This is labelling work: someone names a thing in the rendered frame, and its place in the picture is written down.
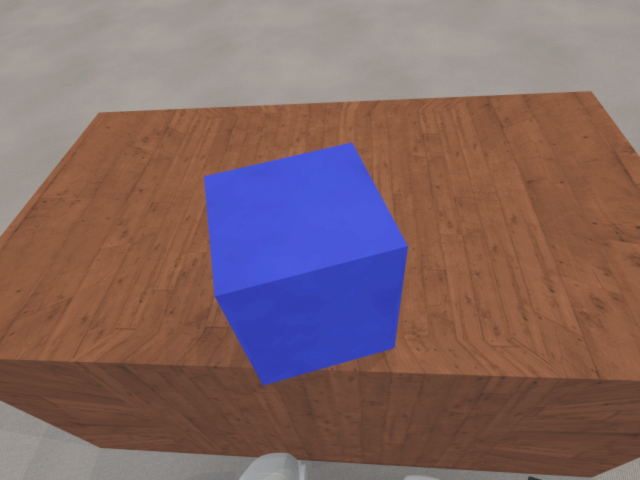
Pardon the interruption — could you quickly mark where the left robot thigh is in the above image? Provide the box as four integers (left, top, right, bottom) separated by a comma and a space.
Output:
239, 453, 308, 480

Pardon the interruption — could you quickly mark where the carton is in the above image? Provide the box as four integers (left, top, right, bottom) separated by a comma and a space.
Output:
204, 143, 408, 385

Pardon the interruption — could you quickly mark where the pedestal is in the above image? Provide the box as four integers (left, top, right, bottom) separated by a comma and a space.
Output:
0, 91, 640, 478

